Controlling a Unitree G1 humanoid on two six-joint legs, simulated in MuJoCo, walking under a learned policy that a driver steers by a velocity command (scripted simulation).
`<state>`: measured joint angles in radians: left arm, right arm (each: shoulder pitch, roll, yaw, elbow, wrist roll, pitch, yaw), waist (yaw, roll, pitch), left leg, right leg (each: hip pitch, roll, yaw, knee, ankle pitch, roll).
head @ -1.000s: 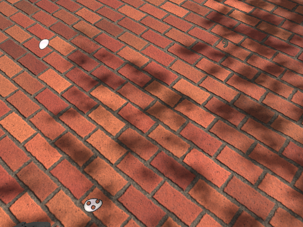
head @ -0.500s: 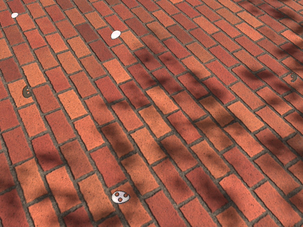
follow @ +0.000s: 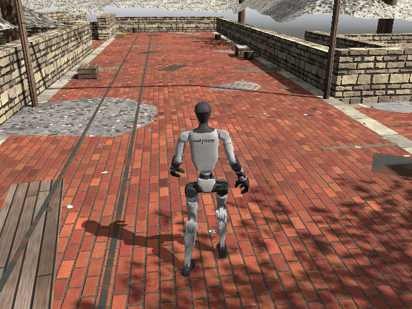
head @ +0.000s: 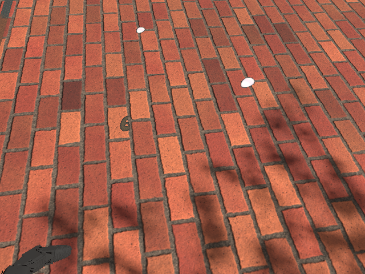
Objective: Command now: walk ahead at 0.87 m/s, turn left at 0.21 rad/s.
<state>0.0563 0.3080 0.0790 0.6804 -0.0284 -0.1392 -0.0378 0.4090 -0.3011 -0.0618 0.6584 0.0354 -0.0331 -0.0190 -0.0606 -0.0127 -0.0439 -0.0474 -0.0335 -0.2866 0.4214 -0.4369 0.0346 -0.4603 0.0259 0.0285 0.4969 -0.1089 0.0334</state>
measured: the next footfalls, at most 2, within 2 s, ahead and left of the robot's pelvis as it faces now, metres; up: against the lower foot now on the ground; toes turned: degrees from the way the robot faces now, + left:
right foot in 0.02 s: +0.12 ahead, -0.13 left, +0.00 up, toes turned +4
left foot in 0.40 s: +0.49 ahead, +0.04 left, +0.00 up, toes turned -19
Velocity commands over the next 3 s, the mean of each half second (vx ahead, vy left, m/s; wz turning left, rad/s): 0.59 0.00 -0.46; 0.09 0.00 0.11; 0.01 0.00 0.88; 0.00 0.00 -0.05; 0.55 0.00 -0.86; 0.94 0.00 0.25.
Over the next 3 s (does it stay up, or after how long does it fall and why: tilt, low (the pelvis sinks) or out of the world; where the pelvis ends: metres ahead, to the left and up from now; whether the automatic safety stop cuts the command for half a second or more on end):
stays up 1.08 -0.29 0.01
